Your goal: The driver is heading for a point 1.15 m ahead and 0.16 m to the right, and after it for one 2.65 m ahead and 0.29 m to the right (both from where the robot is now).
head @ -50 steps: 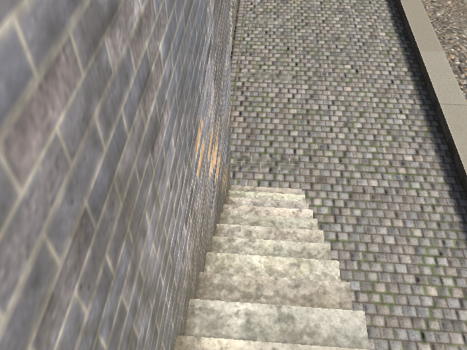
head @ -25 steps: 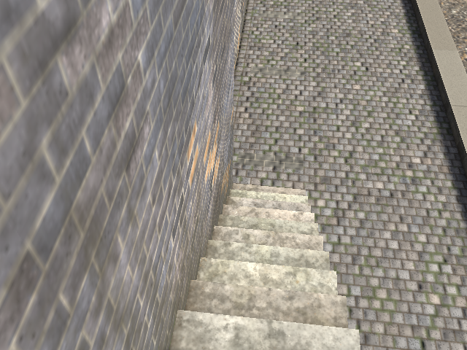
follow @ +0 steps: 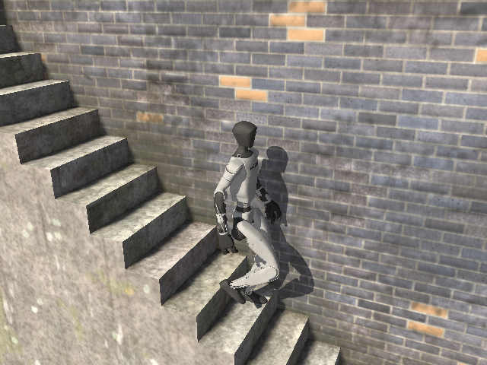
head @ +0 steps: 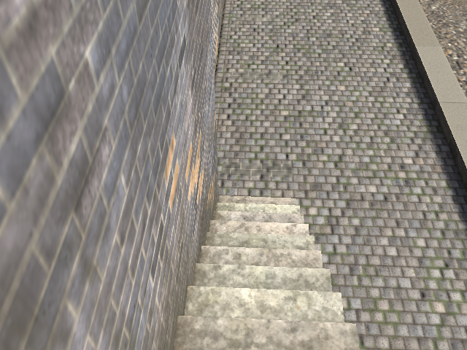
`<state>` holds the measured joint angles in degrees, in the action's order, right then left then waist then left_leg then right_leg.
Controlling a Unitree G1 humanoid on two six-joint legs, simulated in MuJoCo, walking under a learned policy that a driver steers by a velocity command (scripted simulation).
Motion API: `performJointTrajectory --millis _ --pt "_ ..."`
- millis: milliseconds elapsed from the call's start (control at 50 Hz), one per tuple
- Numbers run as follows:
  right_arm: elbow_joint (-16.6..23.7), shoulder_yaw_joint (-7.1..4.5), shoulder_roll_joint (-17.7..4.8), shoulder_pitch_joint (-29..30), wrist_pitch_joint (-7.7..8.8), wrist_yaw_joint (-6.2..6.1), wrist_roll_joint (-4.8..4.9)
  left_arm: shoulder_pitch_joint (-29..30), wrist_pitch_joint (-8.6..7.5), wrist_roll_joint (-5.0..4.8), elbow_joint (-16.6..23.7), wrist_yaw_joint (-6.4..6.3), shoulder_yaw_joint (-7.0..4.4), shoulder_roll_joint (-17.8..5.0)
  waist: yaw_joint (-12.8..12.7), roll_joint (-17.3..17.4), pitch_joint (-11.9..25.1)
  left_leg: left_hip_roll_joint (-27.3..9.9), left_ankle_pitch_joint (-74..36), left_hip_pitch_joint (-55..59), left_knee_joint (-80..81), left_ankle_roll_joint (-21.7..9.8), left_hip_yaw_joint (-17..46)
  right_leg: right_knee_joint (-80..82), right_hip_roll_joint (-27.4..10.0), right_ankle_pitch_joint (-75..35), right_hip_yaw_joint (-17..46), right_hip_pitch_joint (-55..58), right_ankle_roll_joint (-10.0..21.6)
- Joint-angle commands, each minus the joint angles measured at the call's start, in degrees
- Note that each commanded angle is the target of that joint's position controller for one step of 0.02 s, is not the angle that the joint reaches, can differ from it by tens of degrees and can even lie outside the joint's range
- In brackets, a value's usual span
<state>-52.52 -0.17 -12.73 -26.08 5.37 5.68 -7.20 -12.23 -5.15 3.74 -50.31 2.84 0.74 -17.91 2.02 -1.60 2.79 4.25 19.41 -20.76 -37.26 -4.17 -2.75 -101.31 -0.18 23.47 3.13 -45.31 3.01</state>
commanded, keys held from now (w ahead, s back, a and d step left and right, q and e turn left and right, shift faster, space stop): w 1.00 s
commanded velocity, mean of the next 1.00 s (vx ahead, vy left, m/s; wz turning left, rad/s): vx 0.50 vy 0.00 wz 0.00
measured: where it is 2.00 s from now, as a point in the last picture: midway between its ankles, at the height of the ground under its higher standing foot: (269, 289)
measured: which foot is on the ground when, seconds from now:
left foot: down 0.00-0.32, up 0.34-0.74, down 0.76-1.00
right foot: up 0.00-0.30, down 0.32-0.78, up 0.80-1.00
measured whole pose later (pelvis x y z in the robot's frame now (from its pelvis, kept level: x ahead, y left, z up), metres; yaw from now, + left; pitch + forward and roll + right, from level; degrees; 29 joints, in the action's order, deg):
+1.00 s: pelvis +0.53 -0.09 -0.43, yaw +1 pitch +2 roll +4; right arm -56.1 0.9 -8.7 -28.6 8.0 3.3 -5.3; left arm -9.2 -5.4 6.4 -50.6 2.6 1.9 -15.8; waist 3.0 -3.0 4.9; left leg 6.2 31.7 -23.0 -52.1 -4.7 -3.8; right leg -73.7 -8.1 -4.0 2.6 -52.9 0.7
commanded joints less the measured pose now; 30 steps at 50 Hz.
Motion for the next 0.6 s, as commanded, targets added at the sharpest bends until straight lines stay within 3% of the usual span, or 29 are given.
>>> performJointTrajectory --millis 20,40,60,80,120,140,160,180,200,220,240,260,280,300,320,340,360,380,400,420,440,460,480,500,520,540,560,580,600 --pt "6.54 1.50 2.00 8.78 3.10 -0.83 2.76 -12.27 -0.56 1.10 -2.89 -1.02 0.11 -1.53 -7.21 0.41 -3.09 -11.18 -13.32 -20.37 8.06 -12.98 9.58 31.45 -7.35 -29.62 1.01 5.22 -1.34" --pt "5.86 0.57 -2.31 5.62 2.98 -0.79 3.38 -7.89 -0.19 2.50 -3.30 -0.38 -0.17 -1.10 -5.42 4.84 -3.50 -9.67 -10.31 -25.68 9.14 -12.56 9.85 31.55 -6.20 -28.52 -2.74 12.40 -3.17" --pt "4.08 0.35 -4.67 2.41 2.96 -1.32 2.33 -9.14 -0.67 3.15 -3.24 1.05 0.44 0.56 -5.74 5.98 -2.75 -10.20 -11.23 -29.65 5.33 -12.76 11.98 22.49 -3.36 -31.20 -5.02 18.37 -2.74" --pt "3.20 1.14 -1.16 -1.09 3.77 -2.74 2.87 -5.30 -0.94 3.16 -1.27 0.54 0.14 -0.67 -2.04 4.45 -2.03 -9.88 -11.33 -13.77 -0.17 -10.54 12.83 35.99 -6.92 -38.86 1.96 3.46 -2.48" --pt "-1.16 1.67 0.97 -12.20 2.86 -4.38 2.28 6.59 -1.27 1.30 2.97 -1.16 0.54 -0.52 5.07 2.39 -1.79 -16.39 -11.03 9.56 -7.05 -12.85 22.82 48.59 -8.38 -35.98 3.32 -16.14 -3.94" --pt "0.59 2.36 2.62 -10.61 1.89 -5.27 3.94 5.32 -1.23 0.56 1.02 -1.63 1.40 0.03 5.08 0.08 -1.89 -13.80 -2.28 8.39 -13.15 -9.76 20.28 63.12 -9.43 -51.52 5.02 -13.45 -4.72" --pt "1.03 1.84 0.19 -8.46 0.74 -4.22 3.57 5.03 -0.33 0.66 -0.37 -1.33 1.32 1.24 3.61 1.62 -3.38 -11.55 4.88 -5.68 -13.08 -9.72 16.88 65.97 -7.61 -50.05 0.09 3.02 -4.64" --pt "2.33 0.97 -2.97 -4.77 0.12 -2.53 2.57 4.15 0.12 0.20 -0.08 -0.81 1.09 0.40 2.38 3.10 -4.91 -10.31 9.13 -16.15 -9.60 -10.55 15.73 61.60 -4.91 -47.21 -3.99 12.89 -4.47" --pt "3.48 0.40 -4.18 -2.39 -0.06 -1.68 2.59 4.27 0.34 0.23 0.14 -0.65 0.77 -0.57 1.91 4.13 -6.74 -11.11 11.13 -18.91 -9.04 -11.38 17.48 60.60 -4.72 -42.80 -3.76 15.15 -4.91" --pt "4.08 1.38 -2.70 0.86 0.65 -0.97 0.86 -5.94 0.43 2.41 -2.55 -1.14 0.89 0.87 -3.10 6.87 -4.62 -10.91 3.94 -26.86 -13.34 -10.66 16.95 46.89 -3.43 -45.51 -5.01 26.96 -4.82" --pt "6.10 1.29 -2.20 4.75 1.21 -1.10 1.77 -8.81 0.37 3.88 -3.21 -1.08 -0.60 -2.45 -5.05 5.48 -7.60 -11.68 1.18 -24.18 -17.91 -10.55 16.75 47.72 -3.11 -35.54 -5.96 24.81 -4.97" --pt "7.13 0.55 -1.94 5.49 0.59 -2.53 4.05 4.12 0.66 0.50 0.99 -0.82 -1.09 -4.23 1.23 -0.11 -10.85 -11.57 7.02 -7.00 -20.69 -9.22 17.74 79.16 -6.50 -20.76 -2.03 11.50 -4.67" --pt "3.36 0.18 -4.34 2.53 -1.12 -2.83 2.66 5.38 0.87 -2.34 0.44 -1.00 -0.75 -3.41 2.57 1.75 -8.34 -13.71 8.76 1.05 -26.16 -8.60 23.39 86.12 -8.96 -30.20 -0.91 15.42 -2.22" --pt "3.43 0.10 -6.68 7.22 -0.89 -0.65 -1.31 -20.71 -0.53 -0.95 -7.45 -2.31 -1.44 -3.02 -7.08 8.33 -1.11 -14.22 -9.42 -12.63 -37.58 -5.96 20.74 64.31 -6.01 -40.97 -3.89 45.24 -1.61" --pt "2.62 -1.55 -6.33 9.77 -0.68 1.18 0.42 -42.71 -1.36 -0.87 -14.88 -2.28 -4.01 -8.20 -16.17 -9.17 0.41 -3.78 -6.34 -13.14 -69.30 -1.93 11.58 80.23 -5.30 -39.42 -2.30 53.74 2.59" --pt "-0.11 -0.17 1.31 -6.20 0.32 3.45 1.68 -40.04 -1.36 -0.48 -11.88 -1.49 -5.29 -13.90 -8.25 -20.14 10.64 6.42 25.90 -33.38 -92.61 1.13 7.21 59.24 -12.63 -78.40 3.93 71.71 13.81" --pt "4.43 -1.21 -0.44 0.16 0.36 3.54 2.29 -36.26 -0.81 0.92 -9.55 -0.45 -6.41 -16.23 -7.38 -14.44 7.24 7.89 24.66 -51.64 -96.83 2.59 7.37 58.30 -15.93 -89.08 15.19 75.86 18.11" --pt "8.49 -0.37 0.16 7.43 0.11 2.89 2.10 -31.45 -0.08 2.02 -9.82 -1.14 -6.97 -13.23 -10.55 -5.13 3.58 3.20 15.18 -63.12 -86.62 1.11 10.29 61.71 -19.99 -62.29 19.06 73.82 16.97" --pt "8.66 -0.01 2.39 6.31 -1.07 1.99 2.63 -29.79 0.40 1.46 -12.51 -0.87 -5.32 -9.90 -6.21 -2.55 -0.85 -2.18 6.80 -61.27 -86.38 -0.30 12.46 65.45 -21.78 -35.92 24.50 57.82 16.61" --pt "7.08 0.79 4.61 -0.05 -2.17 1.78 2.14 -25.75 0.81 2.39 -13.78 -0.91 -3.44 -5.01 -1.43 -1.53 -5.18 -5.75 0.34 -58.93 -82.26 -1.87 14.82 69.05 -21.93 -20.87 25.81 44.22 17.02" --pt "5.51 1.91 6.68 -2.39 -2.64 1.46 0.34 -21.65 -0.01 2.31 -13.18 -1.98 -0.10 5.70 1.32 1.62 -10.63 -8.69 -13.85 -55.54 -67.41 -3.14 16.45 70.84 -16.96 -17.61 20.63 32.05 11.82" --pt "6.04 2.08 6.61 -0.42 -2.57 2.09 0.07 -18.27 -1.24 2.44 -13.69 -3.09 1.23 8.68 2.75 1.91 -11.24 -10.31 -18.38 -50.13 -63.98 -3.13 12.95 70.80 -13.42 -16.25 17.59 21.76 10.97" --pt "5.04 1.65 5.07 0.95 -2.78 3.47 1.04 -15.41 -3.06 0.58 -13.47 -4.30 1.70 8.41 2.25 5.31 -9.50 -9.08 -30.80 -39.70 -50.37 -2.03 10.36 71.36 -9.97 -14.47 11.83 11.26 11.27" --pt "7.07 1.67 4.45 7.52 -2.93 4.19 0.92 -14.35 -4.33 0.07 -13.23 -5.10 2.87 6.68 1.02 5.50 -8.13 -10.31 -38.17 -31.06 -42.49 -0.36 8.17 70.83 -8.15 -8.95 9.12 3.95 12.21" --pt "7.21 2.54 5.32 8.21 -2.87 5.36 1.18 -13.74 -5.12 1.34 -14.11 -5.67 2.93 2.67 2.42 3.17 -6.63 -9.67 -41.84 -24.67 -46.85 0.89 7.59 67.95 -7.00 -7.83 8.16 -0.76 11.77" --pt "7.82 1.72 1.46 9.94 -3.06 5.34 0.17 -14.95 -5.90 0.73 -13.73 -6.73 2.95 0.62 0.32 2.67 -5.39 -9.30 -45.95 -30.08 -40.15 1.55 10.26 65.06 -6.27 -8.15 8.65 7.06 10.66" --pt "7.50 1.14 -1.25 11.97 -3.38 4.83 -0.91 -14.70 -6.30 0.94 -13.11 -7.24 3.41 -0.07 -1.11 0.80 -4.38 -8.71 -46.58 -32.90 -35.22 1.80 10.57 60.53 -6.04 -8.16 8.81 13.12 10.18" --pt "8.06 0.79 -3.00 14.35 -3.45 3.88 -1.19 -14.23 -6.42 0.20 -11.05 -7.90 3.66 -0.22 -2.53 5.00 -3.49 -7.72 -55.61 -25.27 -20.21 1.97 8.48 56.00 -3.79 -5.44 5.22 10.95 9.05" --pt "8.15 1.12 -2.35 15.84 -3.30 3.33 -1.69 -14.91 -6.19 0.60 -10.42 -7.52 4.13 -0.71 -2.24 2.92 -3.29 -6.93 -55.17 -15.38 -17.20 2.66 5.84 52.82 -2.67 -0.04 4.65 5.04 8.87"
Keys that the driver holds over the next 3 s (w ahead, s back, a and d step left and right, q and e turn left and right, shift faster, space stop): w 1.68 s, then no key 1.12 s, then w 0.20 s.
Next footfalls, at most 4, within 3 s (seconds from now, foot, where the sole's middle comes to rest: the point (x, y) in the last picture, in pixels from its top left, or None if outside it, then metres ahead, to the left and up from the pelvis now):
0.32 right None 0.27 -0.15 -0.95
0.76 left None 0.53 0.01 -1.15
1.18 right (292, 340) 0.77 -0.24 -1.34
1.68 left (245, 308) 1.01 -0.06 -1.54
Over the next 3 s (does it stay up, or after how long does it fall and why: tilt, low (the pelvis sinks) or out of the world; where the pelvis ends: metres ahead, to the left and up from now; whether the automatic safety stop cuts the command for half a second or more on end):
stays up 1.20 -0.19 -0.98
